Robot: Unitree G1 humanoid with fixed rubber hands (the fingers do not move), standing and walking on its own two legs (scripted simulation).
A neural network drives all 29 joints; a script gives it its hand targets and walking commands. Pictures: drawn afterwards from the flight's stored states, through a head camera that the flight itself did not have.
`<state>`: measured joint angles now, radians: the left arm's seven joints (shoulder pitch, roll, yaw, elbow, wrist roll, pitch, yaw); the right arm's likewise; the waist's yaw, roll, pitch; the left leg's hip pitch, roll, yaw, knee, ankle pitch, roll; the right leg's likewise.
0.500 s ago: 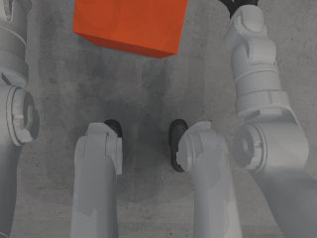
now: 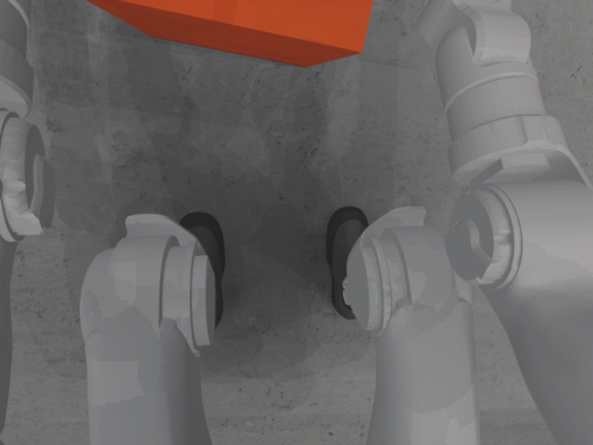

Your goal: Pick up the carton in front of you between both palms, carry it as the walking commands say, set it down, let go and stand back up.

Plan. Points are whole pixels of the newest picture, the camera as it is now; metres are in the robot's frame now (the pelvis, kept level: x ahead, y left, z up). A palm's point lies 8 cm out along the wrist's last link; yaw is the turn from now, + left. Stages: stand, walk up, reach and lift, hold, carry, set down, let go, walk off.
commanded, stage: reach and lift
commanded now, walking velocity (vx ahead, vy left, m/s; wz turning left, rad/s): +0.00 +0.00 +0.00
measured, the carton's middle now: out of the picture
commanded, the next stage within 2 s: none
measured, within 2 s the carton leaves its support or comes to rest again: leaves its support in 0.68 s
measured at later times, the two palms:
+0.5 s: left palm out of the picture +0.58 +0.21 -0.17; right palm out of the picture +0.56 -0.09 -0.17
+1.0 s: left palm out of the picture +0.52 +0.22 -0.02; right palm out of the picture +0.52 -0.08 -0.02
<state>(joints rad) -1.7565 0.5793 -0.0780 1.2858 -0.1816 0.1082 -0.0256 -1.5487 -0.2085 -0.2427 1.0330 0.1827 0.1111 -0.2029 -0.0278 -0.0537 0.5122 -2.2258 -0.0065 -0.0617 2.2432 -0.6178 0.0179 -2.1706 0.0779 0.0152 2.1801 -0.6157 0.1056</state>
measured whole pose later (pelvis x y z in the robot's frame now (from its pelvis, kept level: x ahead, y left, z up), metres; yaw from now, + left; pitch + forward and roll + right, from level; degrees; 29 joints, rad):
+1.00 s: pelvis -0.01 -0.02 +0.06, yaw +4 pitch +41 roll -4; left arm -1.38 0.24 0.33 0.95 0.20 0.38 -0.04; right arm -1.22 0.07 -0.60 0.69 -0.17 0.35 -0.15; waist 0.00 -0.04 0.02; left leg -2.19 -0.07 -0.09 1.99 -0.52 -0.03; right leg -2.14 0.08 0.04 1.97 -0.56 0.09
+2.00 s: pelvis +0.05 -0.02 +0.30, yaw +7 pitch +27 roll +0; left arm -0.64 -0.08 0.38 0.59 0.26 0.41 -0.02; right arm -0.59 0.17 -0.45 0.51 -0.24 0.39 -0.05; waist 0.00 -0.02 -0.21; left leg -1.22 -0.03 -0.07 1.13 -0.40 -0.02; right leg -1.20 0.05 0.08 1.14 -0.43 0.03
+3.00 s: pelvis +0.08 -0.02 +0.40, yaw +7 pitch -4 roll +0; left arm -0.33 -0.17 0.29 0.36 0.32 0.63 -0.02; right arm -0.34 0.17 -0.32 0.37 -0.32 0.61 0.02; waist 0.00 -0.01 0.03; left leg -0.17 -0.02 -0.07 0.44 -0.20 -0.01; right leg -0.15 0.01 0.08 0.44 -0.22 0.02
